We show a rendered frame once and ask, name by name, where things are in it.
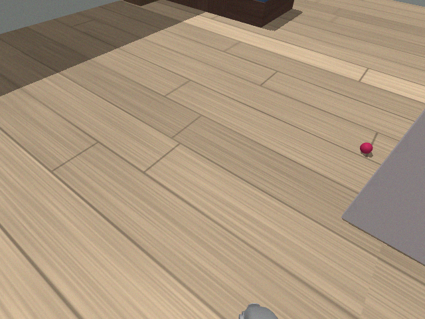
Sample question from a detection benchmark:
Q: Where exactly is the ball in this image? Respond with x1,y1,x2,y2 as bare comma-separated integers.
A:
360,142,373,154

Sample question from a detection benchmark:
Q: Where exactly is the bed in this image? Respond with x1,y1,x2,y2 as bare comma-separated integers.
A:
167,0,294,28

